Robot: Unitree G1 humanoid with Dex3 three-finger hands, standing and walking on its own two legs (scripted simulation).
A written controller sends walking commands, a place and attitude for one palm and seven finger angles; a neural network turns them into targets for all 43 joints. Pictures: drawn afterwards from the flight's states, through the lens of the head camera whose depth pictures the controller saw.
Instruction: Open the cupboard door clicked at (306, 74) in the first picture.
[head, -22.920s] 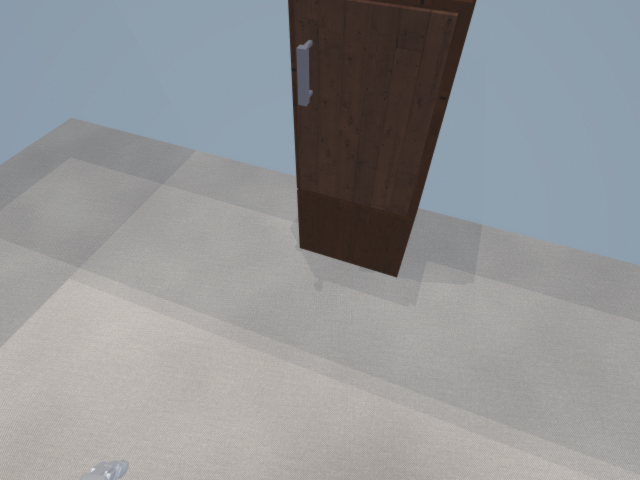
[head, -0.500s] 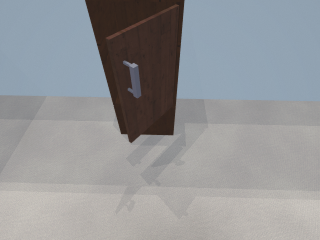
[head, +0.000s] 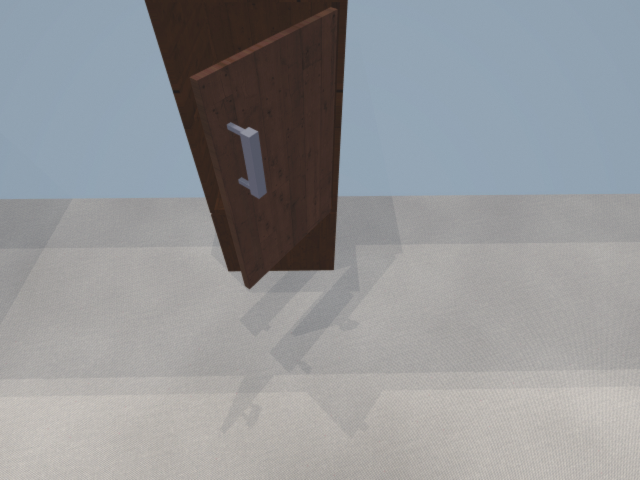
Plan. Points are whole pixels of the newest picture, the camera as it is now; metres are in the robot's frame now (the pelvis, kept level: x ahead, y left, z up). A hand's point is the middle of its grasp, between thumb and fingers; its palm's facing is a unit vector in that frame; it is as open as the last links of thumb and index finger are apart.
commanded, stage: walk to a spot facing it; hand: left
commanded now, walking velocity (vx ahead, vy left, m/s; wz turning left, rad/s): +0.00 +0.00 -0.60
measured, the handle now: (246, 160) +0.65 +0.19 +0.01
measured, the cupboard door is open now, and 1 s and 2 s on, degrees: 52 52 52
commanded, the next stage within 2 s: none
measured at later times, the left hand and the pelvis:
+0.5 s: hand out of the picture +0.07 +0.17 -0.17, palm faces -0.19 -0.94 -0.28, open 7.4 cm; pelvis -0.02 -0.02 +0.00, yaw -16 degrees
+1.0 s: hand (260, 456) +0.18 +0.11 -0.17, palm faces -0.50 -0.81 -0.29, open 7.4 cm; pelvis -0.03 -0.03 -0.02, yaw -33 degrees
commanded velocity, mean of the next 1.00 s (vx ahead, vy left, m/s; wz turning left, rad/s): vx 0.03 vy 0.00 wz -0.60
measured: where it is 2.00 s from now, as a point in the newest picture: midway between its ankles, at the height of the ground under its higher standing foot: outside the picture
